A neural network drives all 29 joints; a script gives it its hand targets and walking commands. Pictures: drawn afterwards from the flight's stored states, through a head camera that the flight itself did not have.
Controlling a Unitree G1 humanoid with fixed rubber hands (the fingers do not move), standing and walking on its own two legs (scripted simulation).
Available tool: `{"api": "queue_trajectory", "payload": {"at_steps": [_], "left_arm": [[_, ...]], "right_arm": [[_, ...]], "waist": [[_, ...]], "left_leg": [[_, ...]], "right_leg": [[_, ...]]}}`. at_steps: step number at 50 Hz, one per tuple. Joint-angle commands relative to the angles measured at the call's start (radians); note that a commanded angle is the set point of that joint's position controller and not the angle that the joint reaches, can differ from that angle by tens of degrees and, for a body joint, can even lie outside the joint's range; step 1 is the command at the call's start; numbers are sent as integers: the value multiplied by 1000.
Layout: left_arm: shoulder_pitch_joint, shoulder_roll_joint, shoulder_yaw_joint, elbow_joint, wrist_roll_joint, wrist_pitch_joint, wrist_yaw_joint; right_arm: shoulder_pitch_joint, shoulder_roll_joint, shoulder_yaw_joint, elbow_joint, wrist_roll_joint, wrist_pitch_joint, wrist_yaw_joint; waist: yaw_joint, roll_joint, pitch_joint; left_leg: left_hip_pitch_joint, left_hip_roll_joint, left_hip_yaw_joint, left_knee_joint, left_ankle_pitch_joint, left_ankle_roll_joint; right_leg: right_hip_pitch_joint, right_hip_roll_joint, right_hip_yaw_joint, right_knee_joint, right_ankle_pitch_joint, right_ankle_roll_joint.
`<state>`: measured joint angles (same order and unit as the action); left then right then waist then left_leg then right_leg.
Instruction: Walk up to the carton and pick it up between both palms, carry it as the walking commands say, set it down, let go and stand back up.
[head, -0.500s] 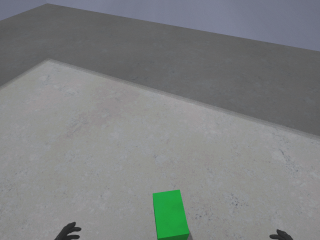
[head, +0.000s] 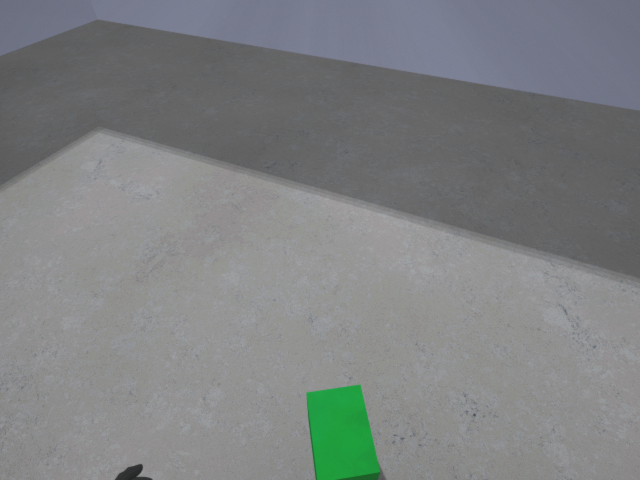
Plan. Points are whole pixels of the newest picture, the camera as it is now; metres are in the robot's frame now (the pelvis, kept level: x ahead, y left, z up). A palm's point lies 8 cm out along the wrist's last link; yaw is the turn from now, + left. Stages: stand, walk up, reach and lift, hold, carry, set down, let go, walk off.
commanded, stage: stand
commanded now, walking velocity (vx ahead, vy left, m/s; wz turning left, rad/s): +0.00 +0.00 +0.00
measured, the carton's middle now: (339, 443) +0.40 -0.01 -0.67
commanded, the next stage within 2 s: none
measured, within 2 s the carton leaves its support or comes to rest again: neither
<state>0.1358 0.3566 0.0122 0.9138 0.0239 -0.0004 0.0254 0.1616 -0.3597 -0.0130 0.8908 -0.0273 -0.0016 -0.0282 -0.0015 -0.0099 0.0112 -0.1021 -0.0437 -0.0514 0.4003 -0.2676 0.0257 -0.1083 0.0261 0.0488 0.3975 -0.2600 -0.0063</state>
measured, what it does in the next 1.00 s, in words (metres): stands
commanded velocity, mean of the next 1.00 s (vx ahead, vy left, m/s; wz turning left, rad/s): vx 0.00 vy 0.00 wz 0.00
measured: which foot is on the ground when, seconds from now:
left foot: down 0.00-1.00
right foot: down 0.00-1.00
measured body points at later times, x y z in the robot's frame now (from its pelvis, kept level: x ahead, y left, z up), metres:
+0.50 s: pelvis -0.02 +0.00 +0.00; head -0.02 +0.00 +0.45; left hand +0.09 +0.31 -0.11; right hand +0.09 -0.31 -0.11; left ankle -0.03 +0.11 -0.74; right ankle -0.03 -0.12 -0.74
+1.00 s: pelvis -0.02 +0.00 +0.00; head -0.02 +0.00 +0.45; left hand +0.08 +0.31 -0.11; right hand +0.08 -0.32 -0.11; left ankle -0.03 +0.11 -0.74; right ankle -0.03 -0.12 -0.74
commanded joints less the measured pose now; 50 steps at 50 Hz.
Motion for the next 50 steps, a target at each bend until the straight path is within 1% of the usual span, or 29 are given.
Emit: {"api": "queue_trajectory", "payload": {"at_steps": [1, 10, 18, 50], "left_arm": [[-39, 154, 30, -39, -1, -12, 3], [-41, 167, 25, 1, -4, -14, -1], [-41, 176, 21, 29, -6, -17, -3], [-58, 197, 16, 85, -12, -21, -7]], "right_arm": [[-35, -164, -33, -36, 1, -12, -3], [-47, -175, -30, 5, 3, -15, 1], [-53, -182, -27, 33, 6, -17, 3], [-66, -199, -20, 90, 12, -21, 8]], "waist": [[1, 9, -30], [2, 9, -14], [2, 9, -9], [3, 9, -14]], "left_leg": [[-18, 127, -96, -59, 281, -10], [-17, 132, -101, -88, 229, -7], [-14, 135, -104, -103, 208, -6], [2, 145, -104, -119, 229, 1]], "right_leg": [[21, -113, 92, -46, 257, -9], [17, -117, 101, -74, 217, -10], [13, -120, 106, -89, 201, -11], [22, -131, 104, -108, 222, -18]]}}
